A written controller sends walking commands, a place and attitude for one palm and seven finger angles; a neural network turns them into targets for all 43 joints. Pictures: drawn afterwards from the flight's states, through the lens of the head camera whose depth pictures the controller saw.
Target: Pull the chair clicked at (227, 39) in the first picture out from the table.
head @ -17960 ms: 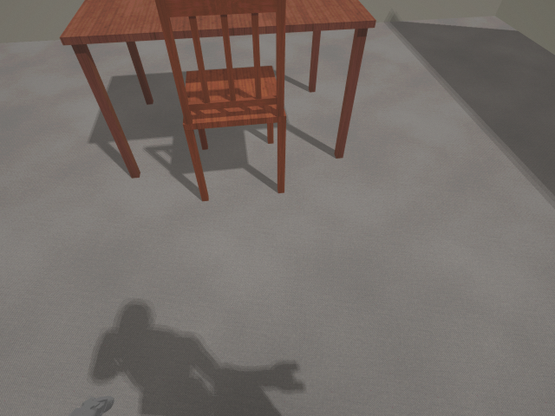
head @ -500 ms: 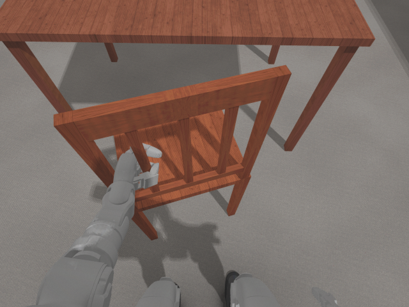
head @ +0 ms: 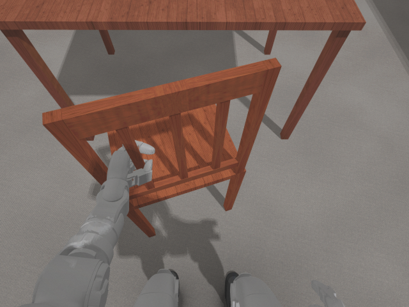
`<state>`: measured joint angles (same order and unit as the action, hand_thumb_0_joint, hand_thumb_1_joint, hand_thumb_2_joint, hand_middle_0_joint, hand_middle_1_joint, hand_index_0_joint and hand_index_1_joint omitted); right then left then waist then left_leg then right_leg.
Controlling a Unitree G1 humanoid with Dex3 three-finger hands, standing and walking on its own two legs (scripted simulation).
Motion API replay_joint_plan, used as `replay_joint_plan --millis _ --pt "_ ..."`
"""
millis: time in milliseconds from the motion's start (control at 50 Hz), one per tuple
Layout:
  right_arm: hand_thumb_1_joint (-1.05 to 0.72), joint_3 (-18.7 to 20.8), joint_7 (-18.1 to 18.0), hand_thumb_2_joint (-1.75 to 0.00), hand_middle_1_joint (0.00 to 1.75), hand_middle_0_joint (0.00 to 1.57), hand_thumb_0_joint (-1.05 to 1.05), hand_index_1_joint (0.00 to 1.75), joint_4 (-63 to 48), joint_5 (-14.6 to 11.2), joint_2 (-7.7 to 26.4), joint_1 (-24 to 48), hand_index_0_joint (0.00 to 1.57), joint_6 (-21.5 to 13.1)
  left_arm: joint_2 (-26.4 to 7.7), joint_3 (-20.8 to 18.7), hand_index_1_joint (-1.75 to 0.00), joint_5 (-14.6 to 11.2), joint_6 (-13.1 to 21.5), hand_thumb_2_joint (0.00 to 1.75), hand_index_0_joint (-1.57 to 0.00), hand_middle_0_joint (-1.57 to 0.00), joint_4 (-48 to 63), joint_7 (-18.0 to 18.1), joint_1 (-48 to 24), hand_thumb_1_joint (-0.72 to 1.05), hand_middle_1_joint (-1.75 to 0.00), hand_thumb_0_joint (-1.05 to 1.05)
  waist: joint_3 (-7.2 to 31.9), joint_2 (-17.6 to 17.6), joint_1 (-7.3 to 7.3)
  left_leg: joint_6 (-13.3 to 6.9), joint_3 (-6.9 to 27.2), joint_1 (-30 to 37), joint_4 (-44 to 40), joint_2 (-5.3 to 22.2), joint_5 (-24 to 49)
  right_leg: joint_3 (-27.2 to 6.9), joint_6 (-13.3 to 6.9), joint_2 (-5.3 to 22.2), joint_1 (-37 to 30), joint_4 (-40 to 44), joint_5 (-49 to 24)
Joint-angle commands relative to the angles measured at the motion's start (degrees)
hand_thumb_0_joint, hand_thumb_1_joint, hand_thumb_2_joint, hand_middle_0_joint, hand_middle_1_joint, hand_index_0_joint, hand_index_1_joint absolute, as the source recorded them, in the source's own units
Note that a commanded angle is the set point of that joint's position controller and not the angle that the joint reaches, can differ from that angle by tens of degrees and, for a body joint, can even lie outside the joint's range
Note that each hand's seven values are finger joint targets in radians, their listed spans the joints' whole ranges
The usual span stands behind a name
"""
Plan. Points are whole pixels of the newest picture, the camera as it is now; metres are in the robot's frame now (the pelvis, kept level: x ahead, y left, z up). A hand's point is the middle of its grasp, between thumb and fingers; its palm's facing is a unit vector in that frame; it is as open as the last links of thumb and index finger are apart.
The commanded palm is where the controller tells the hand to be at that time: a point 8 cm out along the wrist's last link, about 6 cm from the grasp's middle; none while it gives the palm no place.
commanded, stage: step backward, pulling the chair out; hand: left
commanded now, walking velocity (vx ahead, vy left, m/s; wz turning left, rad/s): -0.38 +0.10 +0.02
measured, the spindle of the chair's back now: (180, 150) +0.44 +0.06 -0.06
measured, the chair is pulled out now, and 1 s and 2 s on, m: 0.26 0.38 0.52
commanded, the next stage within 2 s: stop walking, hand still on the chair in 1.56 s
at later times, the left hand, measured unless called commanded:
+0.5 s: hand (140, 201) +0.31 +0.14 -0.06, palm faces +0.03 -0.98 -0.20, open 5.3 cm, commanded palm +0.31 +0.19 -0.05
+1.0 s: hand (130, 225) +0.26 +0.16 -0.06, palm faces +0.01 -0.98 -0.18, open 5.3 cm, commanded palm +0.27 +0.21 -0.05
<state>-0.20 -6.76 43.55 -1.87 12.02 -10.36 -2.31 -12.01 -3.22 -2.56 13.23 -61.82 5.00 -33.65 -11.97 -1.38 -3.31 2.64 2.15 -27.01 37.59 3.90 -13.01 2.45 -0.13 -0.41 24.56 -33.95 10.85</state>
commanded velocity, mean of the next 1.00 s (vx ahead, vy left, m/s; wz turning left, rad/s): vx -0.38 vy -0.02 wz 0.04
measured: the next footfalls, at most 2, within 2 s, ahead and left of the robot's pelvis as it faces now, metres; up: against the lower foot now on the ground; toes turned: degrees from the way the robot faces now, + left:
left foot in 0.08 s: +0.10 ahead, +0.15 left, +0.00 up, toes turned +0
right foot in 0.28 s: +0.04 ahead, -0.13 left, +0.00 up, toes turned -3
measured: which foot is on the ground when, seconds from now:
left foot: up 0.00-0.06, down 0.08-0.78, up 0.80-0.90, down 0.92-1.00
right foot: down 0.00-0.16, up 0.18-0.26, down 0.28-0.96, up 0.98-1.00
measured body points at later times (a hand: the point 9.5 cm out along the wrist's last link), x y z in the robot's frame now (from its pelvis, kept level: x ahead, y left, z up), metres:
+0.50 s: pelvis -0.07 +0.01 -0.01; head +0.02 +0.00 +0.44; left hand +0.31 +0.19 -0.04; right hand +0.01 -0.26 -0.14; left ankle +0.02 +0.15 -0.72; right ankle +0.00 -0.13 -0.72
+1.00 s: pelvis -0.11 +0.02 +0.00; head -0.03 +0.03 +0.44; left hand +0.26 +0.21 -0.04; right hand -0.03 -0.25 -0.13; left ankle -0.07 +0.14 -0.72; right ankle -0.02 -0.13 -0.71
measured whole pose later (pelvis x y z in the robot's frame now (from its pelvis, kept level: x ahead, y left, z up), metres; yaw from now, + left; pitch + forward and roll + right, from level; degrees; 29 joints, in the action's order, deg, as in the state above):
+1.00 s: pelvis -0.11 +0.02 +0.00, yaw +0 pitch +1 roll -1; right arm -0.4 -7.0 45.1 -1.2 14.4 -12.7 -2.9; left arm -11.8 -2.6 -1.3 12.1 -61.5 5.1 -31.8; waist -9.2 1.1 -2.6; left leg 0.2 1.5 -23.2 39.9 0.2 -17.1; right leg 1.8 1.2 3.7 28.7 -40.5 16.5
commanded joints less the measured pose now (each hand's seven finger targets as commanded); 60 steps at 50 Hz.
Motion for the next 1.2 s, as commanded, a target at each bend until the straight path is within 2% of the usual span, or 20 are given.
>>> replay_joint_plan --millis 0,60,100,140,220,280,400,480,560,620,680,720,760,800,880,940,1000,1040,1100,1180 --pt "-0.90 3.0 -1.3 -0.90 0.30 0.20 0.00 0.30 -4.2 0.0 9.1 -3.0 0.20 -1.7 -13.1 -2.1 -1.45 1.8 3.2 0.90 -0.50 -0.50 9.8 1.3 -16.8 0.90 -1.45 0.00 31.1 7.7 1.57 -0.5 2.8 7.3 10.1 -1.2 -12.9 -15.0 -5.8 20.0 -12.2 11.6 -11.2" --pt "-0.90 2.3 -1.5 -0.90 0.30 0.20 0.00 0.30 -3.5 0.3 10.1 -3.9 0.20 -1.7 -11.4 -1.8 -1.45 1.2 2.3 0.90 -0.50 -0.50 10.6 1.3 -16.6 0.90 -1.45 0.00 30.0 8.4 0.76 -1.6 3.9 10.2 -2.0 0.6 -4.4 -8.6 -3.3 15.7 -11.9 7.3 -10.5" --pt "-0.90 2.8 -1.6 -0.90 0.30 0.20 0.00 0.30 -5.5 0.2 11.1 -2.5 0.20 -1.6 -8.7 0.0 -1.45 0.7 3.3 0.90 -0.50 -0.50 11.7 0.9 -17.4 0.90 -1.45 0.00 27.2 -0.9 1.01 -5.5 10.3 7.9 -11.8 7.7 1.7 -4.5 0.4 7.1 -9.4 1.1 3.4" --pt "-0.90 2.8 -0.7 -0.90 0.30 0.20 0.00 0.30 -7.0 0.2 10.7 -2.0 0.20 -1.3 -6.9 1.2 -1.45 0.2 3.4 0.90 -0.50 -0.50 13.4 0.4 -18.4 0.90 -1.45 0.00 25.5 -11.5 2.10 -10.0 17.6 1.2 -19.6 15.7 -6.5 -2.2 0.3 2.4 -11.2 -11.8 13.9" --pt "-0.90 3.4 -0.4 -0.90 0.30 0.20 0.00 0.30 -4.5 0.8 10.6 -6.4 0.20 -2.5 -8.1 0.0 -1.45 0.7 4.2 0.90 -0.50 -0.50 12.9 -0.1 -18.5 0.90 -1.45 0.00 28.6 -7.1 1.14 -10.3 13.7 12.7 -8.2 14.4 19.1 -2.8 0.3 2.0 -10.3 -3.2 9.8" --pt "-0.90 3.5 0.1 -0.90 0.30 0.20 0.00 0.30 -3.3 0.8 10.4 -6.5 0.20 -3.5 -8.0 1.3 -1.45 2.4 5.3 0.90 -0.50 -0.50 13.2 -0.4 -19.6 0.90 -1.45 0.00 30.5 -9.0 0.44 -6.6 8.6 16.3 -3.7 10.7 25.4 -3.8 -0.2 4.0 -12.6 4.5 -6.5" --pt "-0.90 3.0 -0.9 -0.90 0.30 0.20 0.00 0.30 -3.4 0.2 9.1 -2.4 0.20 -2.8 -14.9 -3.0 -1.45 1.9 4.8 0.90 -0.50 -0.50 9.8 1.3 -17.2 0.90 -1.45 0.00 29.3 6.9 1.24 -0.7 2.1 9.4 10.6 -0.5 -9.3 -16.2 -6.3 19.6 -7.3 12.3 0.4" --pt "-0.90 2.5 -1.4 -0.90 0.30 0.20 0.00 0.30 -2.7 0.5 10.5 -3.3 0.20 -2.8 -13.1 -3.3 -1.45 1.5 3.9 0.90 -0.50 -0.50 9.2 1.3 -15.5 0.90 -1.45 0.00 27.3 8.2 1.30 -2.5 5.8 9.7 -3.6 2.5 2.2 -9.0 -2.6 13.4 -9.9 5.6 -6.2" --pt "-0.90 2.7 -0.6 -0.90 0.30 0.20 0.00 0.30 -5.2 0.5 11.0 -1.8 0.20 -2.3 -9.6 -0.7 -1.45 1.1 4.8 0.90 -0.50 -0.50 12.0 0.7 -18.8 0.90 -1.45 0.00 25.6 -12.0 2.42 -9.4 17.2 2.8 -14.8 13.5 0.6 -3.3 -0.2 3.1 -10.7 -8.1 12.4" --pt "-0.90 3.2 -0.7 -0.90 0.30 0.20 0.00 0.30 -4.2 0.5 11.0 -5.4 0.20 -3.0 -10.6 -1.6 -1.45 0.7 4.7 0.90 -0.50 -0.50 12.4 0.2 -16.7 0.90 -1.45 0.00 30.1 -7.9 1.65 -9.5 14.6 10.1 -8.0 13.0 15.5 -3.6 0.1 2.7 -12.7 -2.3 5.2" --pt "-0.90 3.3 -0.6 -0.90 0.30 0.20 0.00 0.30 -5.2 0.3 10.2 -3.4 0.20 -3.0 -11.4 -1.4 -1.45 1.7 4.6 0.90 -0.50 -0.50 12.4 0.1 -18.1 0.90 -1.45 0.00 29.0 -5.6 1.36 -6.1 9.0 2.7 -5.4 9.4 6.6 -7.4 -1.5 7.3 -16.4 -0.7 1.2" --pt "-0.90 3.5 -0.6 -0.90 0.30 0.20 0.00 0.30 -5.2 -0.1 10.5 -3.9 0.20 -2.7 -13.7 -1.8 -1.45 1.6 4.0 0.90 -0.50 -0.50 11.4 0.6 -16.2 0.90 -1.45 0.00 24.1 -0.2 1.50 -3.8 6.0 -0.6 0.1 3.5 -15.5 -15.4 -5.1 13.2 -7.5 6.9 18.2" --pt "-0.90 3.0 -0.4 -0.90 0.30 0.20 0.00 0.30 -4.0 0.2 9.8 -4.2 0.20 -2.2 -15.6 -2.7 -1.45 1.8 3.4 0.90 -0.50 -0.50 10.2 1.5 -15.4 0.90 -1.45 0.00 26.1 9.5 1.62 -0.8 0.6 9.1 16.4 -2.6 -14.6 -20.0 -7.1 21.4 2.2 18.7 29.3" --pt "-0.90 1.8 -0.1 -0.90 0.30 0.20 0.00 0.30 -3.2 0.8 9.1 -2.6 0.20 -2.2 -14.0 -2.8 -1.45 1.8 2.9 0.90 -0.50 -0.50 9.6 1.3 -15.4 0.90 -1.45 0.00 26.3 10.1 2.08 -0.8 2.2 8.5 21.4 -3.0 -15.4 -16.0 -7.9 21.7 -0.7 16.3 15.7" --pt "-0.90 1.4 -0.8 -0.90 0.30 0.20 0.00 0.30 -2.0 0.3 10.5 -4.7 0.20 -3.1 -11.7 -2.3 -1.45 1.0 2.3 0.90 -0.50 -0.50 9.3 1.0 -15.0 0.90 -1.45 0.00 24.0 8.1 1.70 -2.4 3.8 10.6 -9.4 0.5 -7.0 -8.4 -2.4 14.5 -6.6 5.4 2.8" --pt "-0.90 1.8 -0.5 -0.90 0.30 0.20 0.00 0.30 -4.9 1.0 10.5 -2.5 0.20 -2.4 -8.2 0.0 -1.45 1.0 3.3 0.90 -0.50 -0.50 13.3 0.4 -19.9 0.90 -1.45 0.00 24.8 -14.9 2.73 -10.0 18.3 3.6 -16.2 15.1 8.0 -1.9 0.7 4.6 -9.4 -13.4 10.3" --pt "-0.90 3.0 0.0 -0.90 0.30 0.20 0.00 0.30 -3.0 1.1 10.9 -6.1 0.20 -2.7 -7.9 -0.5 -1.45 1.3 3.4 0.90 -0.50 -0.50 12.5 0.0 -19.9 0.90 -1.45 0.00 28.4 -6.6 2.32 -9.9 15.6 17.2 -4.9 14.9 38.8 -3.5 -0.2 4.5 -8.4 -3.7 5.6" --pt "-0.90 3.2 0.6 -0.90 0.30 0.20 0.00 0.30 -2.3 0.9 11.2 -7.1 0.20 -3.2 -8.1 -0.1 -1.45 2.1 3.6 0.90 -0.50 -0.50 11.2 -0.1 -19.6 0.90 -1.45 0.00 31.0 -6.5 1.69 -7.0 12.5 20.7 0.1 12.7 44.4 -4.8 -1.1 6.1 -12.6 3.4 -10.8" --pt "-0.90 3.2 0.3 -0.90 0.30 0.20 0.00 0.30 -2.3 0.7 11.0 -6.9 0.20 -3.2 -11.4 -1.4 -1.45 2.7 4.5 0.90 -0.50 -0.50 12.9 0.3 -21.8 0.90 -1.45 0.00 33.4 -4.7 0.45 -2.8 6.9 15.3 -1.1 8.9 34.4 -6.7 -2.3 10.2 -19.6 2.3 -30.0" --pt "-0.90 3.2 -0.5 -0.90 0.30 0.20 0.00 0.30 -4.4 0.1 10.0 -4.3 0.20 -1.9 -14.4 -3.9 -1.45 2.1 3.7 0.90 -0.50 -0.50 12.0 1.0 -17.4 0.90 -1.45 0.00 36.6 0.7 0.85 -0.8 4.3 11.2 3.4 4.1 14.7 -11.8 -4.9 16.6 -22.5 1.9 -37.5"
